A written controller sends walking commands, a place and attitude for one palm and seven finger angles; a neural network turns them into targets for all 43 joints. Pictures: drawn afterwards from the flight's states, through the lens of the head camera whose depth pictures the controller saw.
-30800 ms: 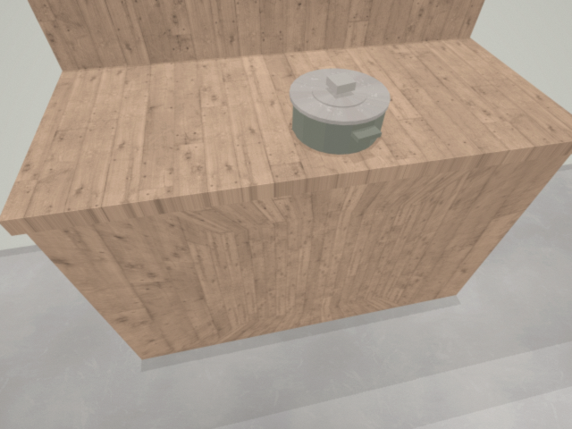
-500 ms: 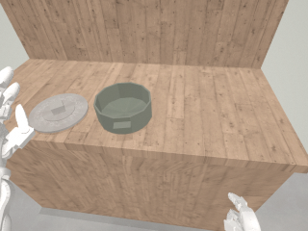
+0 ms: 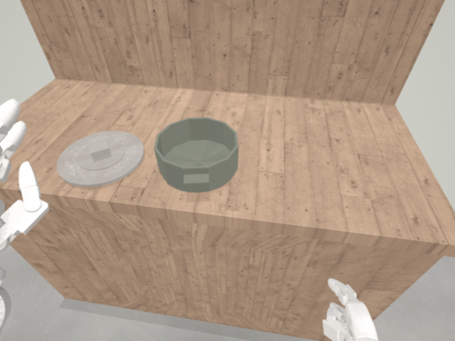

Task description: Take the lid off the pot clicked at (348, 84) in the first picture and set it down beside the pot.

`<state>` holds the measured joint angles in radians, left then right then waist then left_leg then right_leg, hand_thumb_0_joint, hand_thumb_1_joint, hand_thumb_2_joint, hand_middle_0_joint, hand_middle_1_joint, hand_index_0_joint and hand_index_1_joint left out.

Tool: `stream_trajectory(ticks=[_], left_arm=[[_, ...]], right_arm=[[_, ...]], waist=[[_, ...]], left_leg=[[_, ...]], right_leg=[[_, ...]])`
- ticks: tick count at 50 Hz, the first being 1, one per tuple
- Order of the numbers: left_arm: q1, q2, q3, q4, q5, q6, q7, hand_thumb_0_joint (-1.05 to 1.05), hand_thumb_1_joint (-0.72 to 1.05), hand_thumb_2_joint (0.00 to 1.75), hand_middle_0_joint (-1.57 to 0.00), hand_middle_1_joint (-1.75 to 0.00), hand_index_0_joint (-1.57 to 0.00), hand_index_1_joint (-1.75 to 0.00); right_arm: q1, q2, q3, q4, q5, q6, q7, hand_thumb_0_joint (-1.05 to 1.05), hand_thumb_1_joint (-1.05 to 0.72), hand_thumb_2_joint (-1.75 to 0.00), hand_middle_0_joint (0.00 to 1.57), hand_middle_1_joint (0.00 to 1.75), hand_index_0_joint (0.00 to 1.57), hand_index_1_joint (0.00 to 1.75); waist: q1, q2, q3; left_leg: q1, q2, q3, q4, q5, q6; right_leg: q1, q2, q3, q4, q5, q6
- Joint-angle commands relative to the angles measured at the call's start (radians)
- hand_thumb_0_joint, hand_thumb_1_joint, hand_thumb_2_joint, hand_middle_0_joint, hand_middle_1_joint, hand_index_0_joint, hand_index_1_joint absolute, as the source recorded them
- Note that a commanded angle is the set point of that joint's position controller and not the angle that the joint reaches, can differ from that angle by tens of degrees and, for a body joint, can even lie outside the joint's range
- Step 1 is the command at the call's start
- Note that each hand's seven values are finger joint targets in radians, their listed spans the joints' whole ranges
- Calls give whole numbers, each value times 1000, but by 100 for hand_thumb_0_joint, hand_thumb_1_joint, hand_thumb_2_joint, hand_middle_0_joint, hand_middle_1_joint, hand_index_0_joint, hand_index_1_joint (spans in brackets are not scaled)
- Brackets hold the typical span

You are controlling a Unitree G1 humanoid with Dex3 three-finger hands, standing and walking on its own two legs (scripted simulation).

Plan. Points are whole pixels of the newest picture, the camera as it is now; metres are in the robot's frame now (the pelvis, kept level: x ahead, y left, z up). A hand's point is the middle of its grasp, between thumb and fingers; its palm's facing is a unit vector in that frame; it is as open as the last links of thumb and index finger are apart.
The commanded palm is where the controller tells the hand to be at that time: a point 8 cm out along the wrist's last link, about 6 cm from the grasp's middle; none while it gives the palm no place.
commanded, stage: step back with the hand held close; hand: left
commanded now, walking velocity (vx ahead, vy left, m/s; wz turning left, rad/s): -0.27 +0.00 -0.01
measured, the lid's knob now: (99, 148) +0.50 +0.39 +0.05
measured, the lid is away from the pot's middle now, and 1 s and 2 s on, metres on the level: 0.24 0.24 0.24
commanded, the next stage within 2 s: stop stepping back and stand still in 1.46 s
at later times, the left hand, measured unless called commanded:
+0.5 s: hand (10, 247) +0.14 +0.26 +0.22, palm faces +0.38 -0.78 -0.50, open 7.4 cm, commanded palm +0.08 +0.31 +0.23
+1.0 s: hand out of the picture +0.09 +0.26 +0.22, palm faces +0.36 -0.82 -0.45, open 7.4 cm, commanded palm +0.03 +0.32 +0.23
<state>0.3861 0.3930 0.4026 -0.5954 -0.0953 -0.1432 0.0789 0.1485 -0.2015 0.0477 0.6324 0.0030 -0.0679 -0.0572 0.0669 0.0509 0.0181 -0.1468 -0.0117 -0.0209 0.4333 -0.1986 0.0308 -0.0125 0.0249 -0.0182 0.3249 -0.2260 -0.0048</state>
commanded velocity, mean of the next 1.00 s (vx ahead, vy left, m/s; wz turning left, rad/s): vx -0.31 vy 0.00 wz -0.01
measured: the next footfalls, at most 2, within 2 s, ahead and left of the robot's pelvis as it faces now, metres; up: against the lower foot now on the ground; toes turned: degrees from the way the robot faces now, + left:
right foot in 0.88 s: -0.08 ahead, -0.10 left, +0.00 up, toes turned +1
left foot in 1.44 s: -0.02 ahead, +0.12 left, +0.00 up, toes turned -4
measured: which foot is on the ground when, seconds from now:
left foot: down 0.00-1.00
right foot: down 0.00-0.74, up 0.76-0.86, down 0.88-1.00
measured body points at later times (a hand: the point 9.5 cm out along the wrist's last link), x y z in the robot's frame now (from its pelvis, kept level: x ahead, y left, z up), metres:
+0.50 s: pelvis -0.05 +0.03 -0.02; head -0.03 +0.04 +0.43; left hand +0.12 +0.30 +0.24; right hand +0.12 -0.21 -0.09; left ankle +0.03 +0.10 -0.74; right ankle -0.02 -0.12 -0.74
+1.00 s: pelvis -0.11 +0.04 -0.02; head -0.08 +0.07 +0.43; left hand +0.07 +0.30 +0.24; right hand +0.07 -0.20 -0.09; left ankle +0.03 +0.10 -0.74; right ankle -0.12 -0.10 -0.74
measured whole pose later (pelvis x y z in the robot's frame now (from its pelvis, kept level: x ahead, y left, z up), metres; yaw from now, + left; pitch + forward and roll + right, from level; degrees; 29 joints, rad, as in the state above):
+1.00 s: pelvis -0.11 +0.04 -0.02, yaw -1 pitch +1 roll -5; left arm 0.49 0.47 0.48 -0.77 -0.06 -0.29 0.11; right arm 0.18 -0.20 -0.01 0.58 0.01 -0.08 -0.06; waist 0.00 0.03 0.03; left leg -0.51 0.01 -0.01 0.57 -0.08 0.06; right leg -0.24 0.08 0.00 0.51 -0.28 0.02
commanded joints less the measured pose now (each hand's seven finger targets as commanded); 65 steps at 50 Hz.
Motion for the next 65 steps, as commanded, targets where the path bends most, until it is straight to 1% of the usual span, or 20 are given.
stream_trajectory(ticks=[1, 11, 14, 22, 29, 33, 35, 37, 39, 42, 44, 46, 47, 50, 54, 56, 58, 62, 63, 65], left_arm=[[-30, 163, 113, -149, 3, -92, 15, 0, 90, 90, -20, -30, -20, -30], [153, 227, 188, -335, -5, -109, 27, 0, 90, 90, -20, -30, -20, -30], [165, 242, 208, -379, -1, -119, 34, 0, 90, 90, -20, -30, -20, -30], [129, 221, 224, -317, 7, -133, 50, 0, 90, 90, -20, -30, -20, -30], [48, 211, 174, -283, 25, -148, 68, 0, 90, 90, -20, -30, -20, -30], [53, 210, 170, -312, 24, -158, 77, 0, 90, 90, -20, -30, -20, -30], [46, 223, 185, -345, 28, -169, 79, 0, 90, 90, -20, -30, -20, -30], [67, 206, 204, -340, 42, -174, 73, 0, 90, 90, -20, -30, -20, -30], [65, 216, 212, -348, 43, -174, 66, 0, 90, 90, -20, -30, -20, -30], [114, 215, 212, -336, 35, -178, 59, 0, 90, 90, -20, -30, -20, -30], [91, 231, 207, -326, 23, -187, 55, 0, 90, 90, -20, -30, -20, -30], [44, 227, 179, -355, 18, -206, 61, 0, 90, 90, -20, -30, -20, -30], [49, 246, 194, -351, 15, -207, 61, 0, 90, 90, -20, -30, -20, -30], [99, 261, 206, -355, 7, -204, 69, 0, 90, 90, -20, -30, -20, -30], [58, 247, 195, -326, 5, -201, 79, 0, 90, 90, -20, -30, -20, -30], [38, 248, 202, -328, 4, -205, 81, 0, 90, 90, -20, -30, -20, -30], [46, 238, 216, -301, 4, -197, 73, 0, 90, 90, -20, -30, -20, -30], [77, 234, 190, -302, 1, -186, 62, 0, 90, 90, -20, -30, -20, -30], [71, 237, 176, -322, 7, -185, 59, 0, 90, 90, -20, -30, -20, -30], [59, 284, 187, -358, 16, -198, 68, 0, 90, 90, -20, -30, -20, -30]], right_arm=[[-104, -136, -68, -179, 12, -25, 7, 0, -90, -90, 20, 30, 20, 30], [-57, -144, -92, -257, 27, 15, -6, 0, -90, -90, 20, 30, 20, 30], [-47, -152, -99, -269, 28, 4, -8, 0, -90, -90, 20, 30, 20, 30], [-11, -155, -108, -265, 30, -37, -18, 0, -90, -90, 20, 30, 20, 30], [3, -148, -108, -228, 21, -52, -24, 0, -90, -90, 20, 30, 20, 30], [-9, -146, -102, -231, 19, -55, -28, 0, -90, -90, 20, 30, 20, 30], [-25, -156, -99, -243, 17, -63, -33, 0, -90, -90, 20, 30, 20, 30], [-21, -160, -102, -251, 9, -73, -36, 0, -90, -90, 20, 30, 20, 30], [-14, -148, -112, -247, 6, -79, -26, 0, -90, -90, 20, 30, 20, 30], [-17, -141, -113, -239, 4, -86, -16, 0, -90, -90, 20, 30, 20, 30], [-13, -135, -110, -219, 1, -84, -12, 0, -90, -90, 20, 30, 20, 30], [-3, -121, -112, -190, 0, -77, -16, 0, -90, -90, 20, 30, 20, 30], [-10, -134, -127, -185, 15, -75, -20, 0, -90, -90, 20, 30, 20, 30], [-28, -132, -123, -189, 13, -65, -24, 0, -90, -90, 20, 30, 20, 30], [-46, -133, -115, -200, 4, -54, -30, 0, -90, -90, 20, 30, 20, 30], [-49, -142, -116, -207, -1, -63, -35, 0, -90, -90, 20, 30, 20, 30], [-34, -147, -124, -208, -15, -67, -30, 0, -90, -90, 20, 30, 20, 30], [-6, -122, -134, -197, -21, -56, -7, 0, -90, -90, 20, 30, 20, 30], [0, -121, -135, -193, -19, -50, -3, 0, -90, -90, 20, 30, 20, 30], [23, -105, -119, -170, -20, -52, -5, 0, -90, -90, 20, 30, 20, 30]], waist=[[-52, -66, -34], [-47, 27, -192], [-47, 94, -188], [-69, 44, -116], [-89, -63, -49], [-89, -18, -72], [-87, 105, -62], [-79, 229, -83], [-74, 170, -105], [-71, 95, -107], [-81, 7, -89], [-93, -30, -194], [-89, -84, -245], [-92, -31, -211], [-99, 25, -69], [-98, 118, -65], [-92, 216, -121], [-82, 130, -218], [-87, 86, -224], [-97, -98, -219]], left_leg=[[19, 46, -50, 31, 88, 28], [-41, 123, -106, -22, 325, 40], [-123, 149, -138, -62, 214, 44], [-359, 149, -161, -94, -281, 53], [-171, 70, -103, 139, -265, 10], [-197, 98, -142, 54, -253, 18], [-287, 156, -217, -109, -401, 34], [-519, 249, -315, -291, -568, 84], [-499, 252, -287, -248, -464, 88], [-419, 195, -221, -149, -353, 63], [-310, 127, -152, -43, -278, 18], [-101, 108, -87, 52, 51, -9], [-12, 106, -74, 113, 60, -13], [4, 95, -81, 157, -69, -18], [-108, 124, -155, 74, -239, -20], [-204, 182, -241, -120, -370, -4], [-407, 290, -359, -353, -556, 20], [-276, 246, -218, -207, -353, -2], [-225, 200, -157, -104, -322, -23], [-23, 60, -32, 295, -141, -55]], right_leg=[[-214, -127, 94, -79, 180, -32], [-130, -72, 29, 116, 252, 4], [-115, -53, 20, 174, 154, 8], [-100, -49, 42, 210, 18, 0], [-443, -152, 146, -21, -235, -56], [-389, -112, 91, 50, -145, -39], [-313, -40, 38, 138, -186, -15], [-79, 42, 3, 394, -96, 12], [-80, 42, 22, 422, -104, 12], [-103, 19, 35, 224, -61, -5], [-234, -57, 100, 76, -33, -42], [-275, -108, 109, 64, 197, -53], [-315, -102, 97, 70, 199, -39], [-420, -128, 113, 35, 42, -55], [-507, -80, 77, 44, -182, -60], [-410, 1, 32, 127, -229, -41], [-155, 78, 4, 341, -235, -28], [-151, 16, 38, 192, -205, -58], [-201, -34, 61, 93, -172, -79], [-472, -260, 240, -109, -80, -144]])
